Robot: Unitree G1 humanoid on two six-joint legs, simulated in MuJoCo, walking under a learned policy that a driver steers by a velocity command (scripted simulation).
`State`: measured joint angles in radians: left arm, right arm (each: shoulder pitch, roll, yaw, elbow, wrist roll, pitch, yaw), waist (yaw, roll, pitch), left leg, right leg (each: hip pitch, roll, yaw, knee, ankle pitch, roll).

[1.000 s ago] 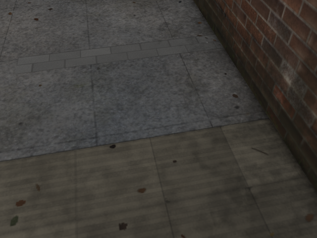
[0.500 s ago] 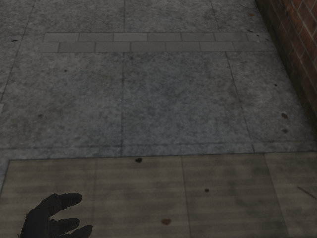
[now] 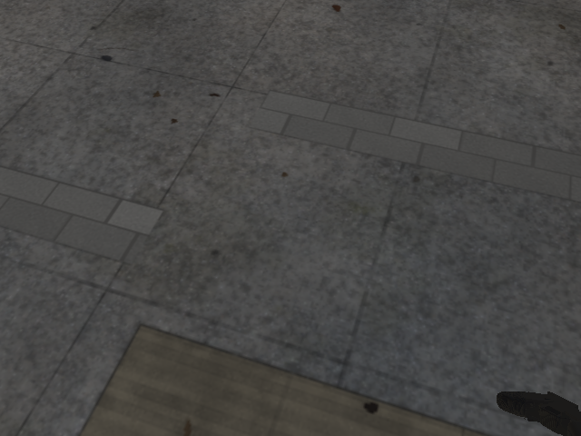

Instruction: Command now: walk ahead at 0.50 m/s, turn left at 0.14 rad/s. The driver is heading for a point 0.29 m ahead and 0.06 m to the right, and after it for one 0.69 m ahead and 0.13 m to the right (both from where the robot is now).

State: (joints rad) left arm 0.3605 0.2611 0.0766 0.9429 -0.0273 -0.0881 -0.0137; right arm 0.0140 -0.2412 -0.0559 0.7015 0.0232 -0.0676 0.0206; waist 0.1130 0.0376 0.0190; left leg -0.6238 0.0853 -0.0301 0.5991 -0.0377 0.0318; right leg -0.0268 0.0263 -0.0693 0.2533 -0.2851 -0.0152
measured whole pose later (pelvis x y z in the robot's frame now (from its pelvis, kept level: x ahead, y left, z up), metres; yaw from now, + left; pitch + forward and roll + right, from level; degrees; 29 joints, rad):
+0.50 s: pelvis +0.18 +0.03 +0.00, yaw +0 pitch +1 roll +2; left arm 0.09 0.24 0.05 0.87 0.02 -0.02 0.02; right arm 0.18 -0.23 -0.04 0.89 -0.01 -0.05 0.00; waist -0.02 -0.04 0.00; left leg -0.23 -0.05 0.06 0.45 -0.24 0.03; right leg -0.37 -0.06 0.03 0.50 -0.13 0.01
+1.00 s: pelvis +0.21 +0.01 -0.01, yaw +0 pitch -1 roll +0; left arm 0.08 0.22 0.04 1.01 0.00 0.00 0.02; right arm 0.19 -0.22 -0.04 1.05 0.00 0.00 -0.04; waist -0.01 -0.01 0.05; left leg -0.16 0.02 0.03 0.52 -0.34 -0.01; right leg -0.28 0.00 -0.01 0.54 -0.24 -0.02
